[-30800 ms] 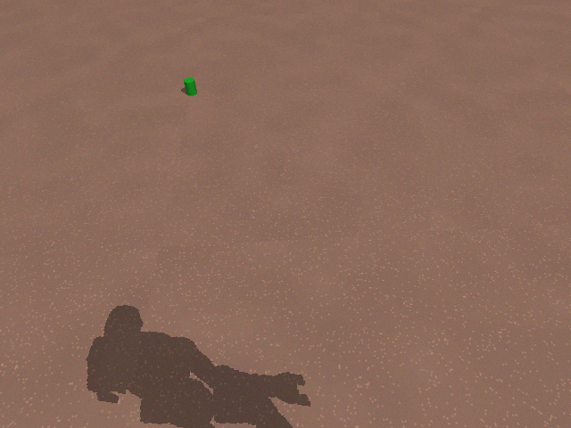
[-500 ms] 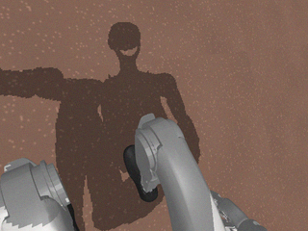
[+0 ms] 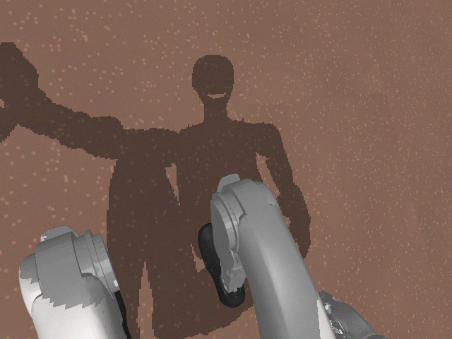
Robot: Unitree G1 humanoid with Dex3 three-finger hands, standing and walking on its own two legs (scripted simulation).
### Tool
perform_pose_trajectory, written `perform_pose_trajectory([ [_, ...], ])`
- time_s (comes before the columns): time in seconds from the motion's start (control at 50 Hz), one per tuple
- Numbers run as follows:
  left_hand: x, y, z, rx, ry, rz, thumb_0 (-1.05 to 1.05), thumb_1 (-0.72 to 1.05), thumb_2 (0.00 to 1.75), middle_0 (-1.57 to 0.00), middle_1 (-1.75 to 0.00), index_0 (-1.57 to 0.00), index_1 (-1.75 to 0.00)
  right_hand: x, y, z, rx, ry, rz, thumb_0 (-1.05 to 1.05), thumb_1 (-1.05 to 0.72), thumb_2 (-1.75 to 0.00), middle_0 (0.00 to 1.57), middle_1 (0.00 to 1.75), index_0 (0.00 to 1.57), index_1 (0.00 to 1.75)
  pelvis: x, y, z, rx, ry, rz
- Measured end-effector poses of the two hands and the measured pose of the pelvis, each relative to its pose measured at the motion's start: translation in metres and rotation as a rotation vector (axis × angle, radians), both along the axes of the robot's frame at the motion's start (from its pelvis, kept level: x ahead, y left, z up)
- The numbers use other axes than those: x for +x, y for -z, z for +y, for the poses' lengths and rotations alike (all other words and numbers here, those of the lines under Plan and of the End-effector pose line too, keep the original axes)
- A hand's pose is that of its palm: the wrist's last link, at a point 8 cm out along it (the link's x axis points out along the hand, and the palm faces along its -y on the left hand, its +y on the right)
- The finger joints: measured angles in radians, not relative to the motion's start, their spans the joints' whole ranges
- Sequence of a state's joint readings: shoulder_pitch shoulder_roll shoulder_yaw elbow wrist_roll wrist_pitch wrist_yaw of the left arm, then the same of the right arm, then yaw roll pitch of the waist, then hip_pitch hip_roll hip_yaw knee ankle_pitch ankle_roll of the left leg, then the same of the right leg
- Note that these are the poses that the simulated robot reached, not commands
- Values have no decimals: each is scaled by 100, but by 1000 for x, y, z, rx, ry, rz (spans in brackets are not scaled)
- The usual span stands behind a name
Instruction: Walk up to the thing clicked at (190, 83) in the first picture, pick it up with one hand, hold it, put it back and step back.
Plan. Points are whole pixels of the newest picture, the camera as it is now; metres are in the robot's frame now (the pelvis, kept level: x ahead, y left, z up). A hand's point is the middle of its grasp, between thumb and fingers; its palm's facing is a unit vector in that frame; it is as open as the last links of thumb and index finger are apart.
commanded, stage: withdraw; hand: left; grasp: from above
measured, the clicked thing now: out of the picture +0.48 +0.33 -0.27
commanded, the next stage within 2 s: home in 0.62 s
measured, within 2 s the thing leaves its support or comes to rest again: neither
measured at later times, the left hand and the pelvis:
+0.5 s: hand out of the picture +0.46 +0.34 -0.11, palm faces -0.49 -0.11 -0.86, open 13.7 cm; pelvis -0.02 +0.00 +0.04, yaw +4 degrees
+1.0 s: hand out of the picture +0.46 +0.36 -0.07, palm faces -0.43 -0.20 -0.88, open 12.3 cm; pelvis +0.00 +0.01 +0.05, yaw +4 degrees
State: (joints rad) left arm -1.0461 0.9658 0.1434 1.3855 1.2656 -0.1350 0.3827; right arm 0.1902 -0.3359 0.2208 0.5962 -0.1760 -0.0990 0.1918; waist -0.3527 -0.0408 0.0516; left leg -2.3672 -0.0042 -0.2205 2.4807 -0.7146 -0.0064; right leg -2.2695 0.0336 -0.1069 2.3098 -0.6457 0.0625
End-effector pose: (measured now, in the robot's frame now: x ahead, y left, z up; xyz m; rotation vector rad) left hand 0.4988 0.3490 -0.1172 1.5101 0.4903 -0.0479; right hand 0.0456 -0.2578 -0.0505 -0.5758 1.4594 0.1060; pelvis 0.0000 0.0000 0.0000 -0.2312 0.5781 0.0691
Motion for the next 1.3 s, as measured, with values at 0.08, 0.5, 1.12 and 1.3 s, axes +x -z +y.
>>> perform_pose_trajectory([
  [0.08,-2,-49,15,28,-30,-20,0,-54,99,-9,-102,-9,-102,14,2,-1,21,37,-29,1,-91,-91,20,30,20,30,1,-11,1,15,-14,22],
  [0.5,-29,-60,-8,-100,137,162,0,-45,96,-16,-95,-15,-95,11,-31,-23,-150,39,-24,0,-90,-90,20,30,20,30,-20,-36,0,34,-48,2],
  [1.12,-97,-158,17,-321,-131,47,0,31,80,-21,-41,-20,-41,52,-46,-1,4,131,-73,1,-90,-90,20,30,20,30,-3,-94,6,62,-64,71],
  [1.3,-180,-227,4,-529,-323,8,0,76,87,-21,-31,-21,-31,147,-120,13,72,50,-383,1,-90,-90,20,30,20,30,-2,-163,1,98,-87,7],
])
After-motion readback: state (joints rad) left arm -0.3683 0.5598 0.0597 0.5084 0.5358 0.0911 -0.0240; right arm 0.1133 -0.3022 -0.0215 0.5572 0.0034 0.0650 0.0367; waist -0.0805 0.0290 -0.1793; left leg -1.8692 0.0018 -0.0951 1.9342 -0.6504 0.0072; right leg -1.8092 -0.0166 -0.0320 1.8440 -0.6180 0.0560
